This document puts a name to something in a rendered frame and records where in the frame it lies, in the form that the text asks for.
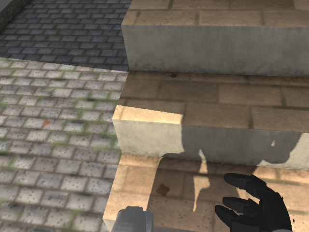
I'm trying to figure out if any left robot thigh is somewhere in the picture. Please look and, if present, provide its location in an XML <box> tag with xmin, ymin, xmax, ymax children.
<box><xmin>111</xmin><ymin>206</ymin><xmax>155</xmax><ymax>232</ymax></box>

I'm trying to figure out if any right robot hand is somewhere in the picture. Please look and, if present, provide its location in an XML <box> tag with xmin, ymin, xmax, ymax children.
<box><xmin>214</xmin><ymin>173</ymin><xmax>295</xmax><ymax>232</ymax></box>

